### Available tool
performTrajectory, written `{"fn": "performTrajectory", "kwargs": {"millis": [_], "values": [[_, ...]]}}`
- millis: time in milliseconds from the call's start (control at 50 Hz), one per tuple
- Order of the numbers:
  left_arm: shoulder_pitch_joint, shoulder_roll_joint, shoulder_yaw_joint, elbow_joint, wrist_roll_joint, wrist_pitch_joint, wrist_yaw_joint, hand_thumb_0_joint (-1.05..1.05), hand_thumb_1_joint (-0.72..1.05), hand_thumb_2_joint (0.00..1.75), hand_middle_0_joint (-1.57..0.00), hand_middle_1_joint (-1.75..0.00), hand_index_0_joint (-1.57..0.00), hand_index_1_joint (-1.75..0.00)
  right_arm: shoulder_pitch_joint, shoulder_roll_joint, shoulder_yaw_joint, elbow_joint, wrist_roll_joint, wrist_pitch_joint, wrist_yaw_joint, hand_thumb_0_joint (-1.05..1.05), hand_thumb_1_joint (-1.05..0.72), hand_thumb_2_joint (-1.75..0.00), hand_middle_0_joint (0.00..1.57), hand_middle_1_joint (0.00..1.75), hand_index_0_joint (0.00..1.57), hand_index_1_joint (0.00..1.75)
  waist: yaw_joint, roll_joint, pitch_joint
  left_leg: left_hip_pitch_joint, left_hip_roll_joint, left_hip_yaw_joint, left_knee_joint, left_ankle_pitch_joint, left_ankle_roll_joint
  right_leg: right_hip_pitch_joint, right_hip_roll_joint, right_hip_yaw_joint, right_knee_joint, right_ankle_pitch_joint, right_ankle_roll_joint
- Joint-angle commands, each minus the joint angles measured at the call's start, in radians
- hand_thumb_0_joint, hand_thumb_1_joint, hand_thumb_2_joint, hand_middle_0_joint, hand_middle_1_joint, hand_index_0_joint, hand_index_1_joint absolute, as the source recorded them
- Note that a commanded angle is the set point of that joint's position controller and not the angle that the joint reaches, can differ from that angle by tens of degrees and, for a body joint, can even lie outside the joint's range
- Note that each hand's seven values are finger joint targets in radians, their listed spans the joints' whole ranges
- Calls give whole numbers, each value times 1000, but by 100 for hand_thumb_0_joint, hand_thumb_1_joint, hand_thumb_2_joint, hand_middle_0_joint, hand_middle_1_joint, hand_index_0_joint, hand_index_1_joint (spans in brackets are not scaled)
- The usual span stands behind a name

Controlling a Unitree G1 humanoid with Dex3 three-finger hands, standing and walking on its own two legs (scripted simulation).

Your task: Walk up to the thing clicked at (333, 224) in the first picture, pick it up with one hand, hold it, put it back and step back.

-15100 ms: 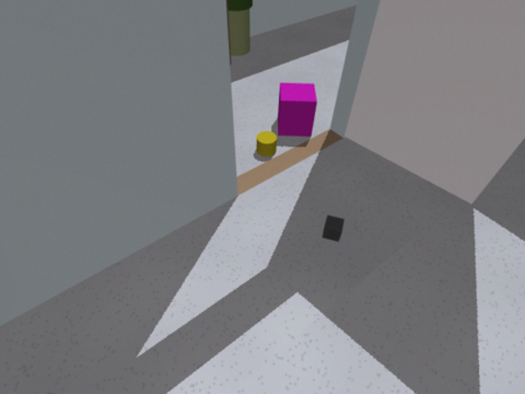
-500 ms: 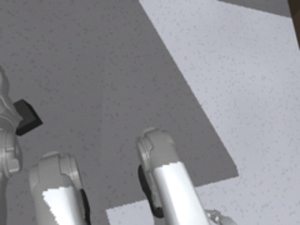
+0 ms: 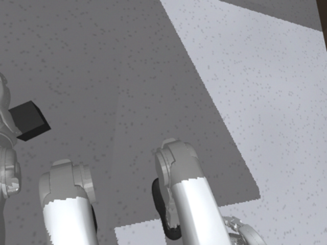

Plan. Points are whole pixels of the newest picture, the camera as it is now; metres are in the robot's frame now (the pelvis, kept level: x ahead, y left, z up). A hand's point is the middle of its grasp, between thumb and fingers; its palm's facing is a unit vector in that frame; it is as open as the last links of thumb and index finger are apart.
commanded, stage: close in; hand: left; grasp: from above
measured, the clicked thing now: (28, 121) +0.46 +0.28 -0.29
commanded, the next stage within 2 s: rest palm in 0.16 s
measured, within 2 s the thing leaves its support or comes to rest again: neither
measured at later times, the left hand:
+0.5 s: hand (16, 119) +0.45 +0.28 -0.21, palm faces -0.42 -0.20 -0.89, open 14.3 cm
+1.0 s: hand (23, 121) +0.45 +0.28 -0.24, palm faces -0.40 -0.21 -0.89, open 14.3 cm
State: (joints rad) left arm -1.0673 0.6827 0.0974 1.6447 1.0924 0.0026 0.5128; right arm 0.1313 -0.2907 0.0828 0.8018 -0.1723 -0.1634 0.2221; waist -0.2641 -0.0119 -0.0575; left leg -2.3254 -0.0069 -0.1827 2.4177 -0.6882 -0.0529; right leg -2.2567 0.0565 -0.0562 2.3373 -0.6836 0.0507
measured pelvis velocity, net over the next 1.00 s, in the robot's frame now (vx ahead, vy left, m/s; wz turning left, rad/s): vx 0.00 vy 0.01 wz -0.06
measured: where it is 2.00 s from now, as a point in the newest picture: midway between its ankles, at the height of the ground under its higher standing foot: (131, 231)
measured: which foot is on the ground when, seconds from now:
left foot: down 0.00-1.00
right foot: down 0.00-1.00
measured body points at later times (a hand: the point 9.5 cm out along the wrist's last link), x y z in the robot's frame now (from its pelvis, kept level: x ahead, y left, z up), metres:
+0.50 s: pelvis +0.00 +0.00 -0.01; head +0.25 +0.07 +0.36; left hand +0.47 +0.29 -0.16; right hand +0.03 -0.26 -0.11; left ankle +0.07 +0.14 -0.29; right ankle +0.10 -0.13 -0.29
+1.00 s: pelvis +0.00 +0.01 -0.02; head +0.27 +0.09 +0.34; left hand +0.47 +0.28 -0.19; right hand +0.02 -0.25 -0.10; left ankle +0.07 +0.14 -0.29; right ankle +0.10 -0.13 -0.29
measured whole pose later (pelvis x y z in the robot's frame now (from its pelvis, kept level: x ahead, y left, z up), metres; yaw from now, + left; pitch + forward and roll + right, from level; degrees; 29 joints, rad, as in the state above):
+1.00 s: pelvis +0.00 +0.01 -0.02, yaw -4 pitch +31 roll -11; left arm -1.06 0.79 0.18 1.77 1.12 -0.05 0.66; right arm 0.13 -0.30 0.19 0.78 -0.24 -0.24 0.30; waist -0.34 -0.07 0.08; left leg -2.34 0.00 -0.24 2.51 -0.72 -0.05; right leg -2.26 0.08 -0.10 2.38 -0.69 0.06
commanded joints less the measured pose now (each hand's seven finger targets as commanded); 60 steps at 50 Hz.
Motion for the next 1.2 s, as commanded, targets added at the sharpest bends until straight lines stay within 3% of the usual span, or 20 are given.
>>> {"fn": "performTrajectory", "kwargs": {"millis": [0,200,320,540,560,600,680,700,740,760,820,860,900,920,1020,1060,1120,1140,1160,1180], "values": [[-268,182,1,-107,5,-5,22,0,-61,102,-10,-98,-8,-100,223,-249,-64,1,9,3,-4,0,-91,-90,20,30,20,30,-6,309,-633,491,3,133,-244,183,68,337,13,-123,-220,230,-87],[-302,223,43,-157,16,-27,65,0,-56,101,-14,-97,-12,-99,232,-252,-55,-11,-4,5,8,0,-91,-90,20,30,20,30,-13,322,-652,473,9,135,-216,175,76,356,17,-116,-220,234,-80],[-291,190,31,-89,19,-28,77,0,-61,105,-10,-93,-5,-97,245,-260,-52,-2,-12,-5,11,0,-90,-90,20,30,20,30,-47,302,-586,451,10,121,-218,130,74,312,18,-132,-217,187,-83],[-313,274,60,-17,37,-66,130,0,-60,103,-11,-93,-7,-96,244,-276,-4,-5,-41,-41,19,0,-90,-90,20,30,20,30,-74,296,-570,435,15,111,-170,156,76,364,24,-141,-198,225,-75],[-293,294,74,-28,36,-68,138,0,-60,102,-10,-93,-7,-96,239,-278,-2,-5,-43,-41,21,0,-90,-90,20,30,20,30,-56,322,-597,449,18,112,-177,173,73,386,28,-140,-196,236,-76],[-294,281,61,6,45,-63,147,0,-58,100,-11,-93,-8,-96,235,-281,6,-6,-54,-49,28,0,-90,-90,20,30,20,30,-84,311,-566,445,20,112,-158,180,76,382,29,-143,-194,255,-71],[-255,307,91,-11,37,-59,173,0,-59,103,-12,-92,-8,-95,223,-286,11,-6,-56,-53,33,0,-90,-90,20,30,20,30,-60,355,-610,471,25,107,-160,214,70,413,32,-147,-186,289,-73],[-258,284,63,36,43,-52,172,0,-58,100,-11,-92,-8,-95,217,-282,17,-7,-61,-59,41,0,-90,-90,20,30,20,30,-85,348,-555,460,26,105,-149,195,70,375,30,-154,-172,275,-74],[-275,294,71,28,32,-52,175,0,-59,103,-13,-91,-9,-95,225,-290,16,-6,-66,-67,48,0,-90,-90,20,30,20,30,-99,333,-536,446,27,98,-141,186,73,376,32,-158,-179,272,-72],[-284,314,86,-21,27,-55,180,0,-58,101,-12,-91,-9,-95,222,-297,15,-8,-61,-67,49,0,-90,-90,20,30,20,30,-76,360,-574,462,27,98,-153,198,71,399,35,-154,-190,277,-72],[-271,304,67,10,29,-51,180,0,-58,100,-12,-91,-9,-94,217,-302,25,-11,-65,-76,59,0,-90,-90,20,30,20,30,-96,360,-532,453,29,94,-148,190,72,386,36,-162,-182,274,-72],[-249,321,89,12,21,-51,183,0,-59,101,-12,-91,-9,-94,223,-312,20,-6,-63,-79,62,0,-90,-90,20,30,20,30,-85,348,-550,448,28,90,-153,197,71,403,36,-166,-183,275,-73],[-248,305,69,11,16,-53,182,0,-58,100,-12,-92,-9,-95,199,-300,24,-13,-61,-81,68,0,-90,-90,20,30,20,30,-80,349,-537,443,31,85,-160,175,70,388,40,-168,-179,251,-76],[-242,330,93,41,27,-49,187,0,-58,101,-12,-91,-9,-94,228,-314,21,-6,-66,-84,69,0,-90,-90,20,30,20,30,-101,347,-523,455,29,85,-154,187,70,389,35,-173,-181,265,-74],[-249,300,65,35,19,-59,190,0,-57,101,-13,-91,-10,-94,212,-310,28,-11,-63,-90,77,0,-91,-91,20,30,20,30,-99,356,-531,462,32,75,-156,192,66,390,42,-177,-179,269,-76],[-264,302,55,63,24,-62,187,0,-57,100,-12,-91,-9,-94,217,-318,28,-3,-68,-104,84,0,-90,-91,20,30,20,30,-128,342,-478,445,32,75,-140,173,70,364,38,-181,-176,256,-71],[-268,336,80,51,32,-69,195,0,-57,99,-13,-92,-9,-95,228,-333,27,0,-67,-111,88,0,-90,-91,20,30,20,30,-119,380,-489,476,32,71,-161,175,61,363,36,-189,-175,248,-76],[-264,300,46,58,29,-73,194,0,-56,99,-12,-92,-9,-95,206,-320,34,-9,-68,-115,92,0,-90,-91,20,30,20,30,-116,369,-463,454,33,68,-157,149,62,347,41,-190,-176,226,-76],[-252,334,75,76,36,-71,200,0,-57,100,-12,-91,-9,-95,215,-335,31,3,-70,-118,93,0,-90,-91,20,30,20,30,-119,366,-466,467,34,63,-164,152,59,341,39,-198,-172,227,-76],[-262,316,63,69,38,-74,198,0,-57,100,-12,-92,-9,-95,217,-332,31,-9,-68,-119,96,0,-90,-91,20,30,20,30,-128,366,-467,465,33,66,-153,166,61,361,42,-191,-177,243,-75]]}}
